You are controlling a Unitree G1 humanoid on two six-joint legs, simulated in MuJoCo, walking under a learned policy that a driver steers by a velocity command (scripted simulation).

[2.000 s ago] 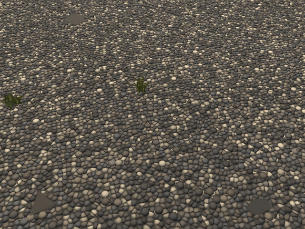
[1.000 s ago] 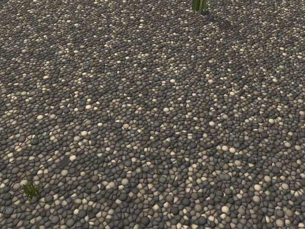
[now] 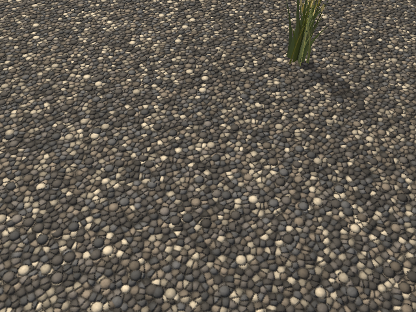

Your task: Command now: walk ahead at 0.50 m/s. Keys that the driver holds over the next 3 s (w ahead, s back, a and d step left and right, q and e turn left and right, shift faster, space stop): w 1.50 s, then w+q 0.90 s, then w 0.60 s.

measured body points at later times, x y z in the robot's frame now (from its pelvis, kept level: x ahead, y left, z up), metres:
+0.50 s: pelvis +0.27 -0.05 -0.01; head +0.30 -0.06 +0.44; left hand +0.47 +0.20 -0.09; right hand +0.27 -0.33 -0.15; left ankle +0.10 +0.09 -0.68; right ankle +0.37 -0.15 -0.73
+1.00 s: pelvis +0.54 -0.02 -0.01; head +0.57 -0.01 +0.44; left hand +0.51 +0.26 -0.15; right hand +0.76 -0.25 -0.09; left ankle +0.67 +0.09 -0.73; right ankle +0.37 -0.15 -0.73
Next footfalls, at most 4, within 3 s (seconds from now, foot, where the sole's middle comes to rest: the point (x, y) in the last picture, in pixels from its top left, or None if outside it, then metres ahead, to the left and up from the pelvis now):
0.44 right None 0.40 -0.15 -0.77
0.98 left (189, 240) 0.71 0.09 -0.77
1.54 right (254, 171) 1.01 -0.15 -0.77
2.10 left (189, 121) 1.27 0.12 -0.77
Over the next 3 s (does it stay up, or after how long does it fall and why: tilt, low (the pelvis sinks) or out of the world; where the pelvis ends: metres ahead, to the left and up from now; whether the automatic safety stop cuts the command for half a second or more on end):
stays up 1.61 0.18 0.01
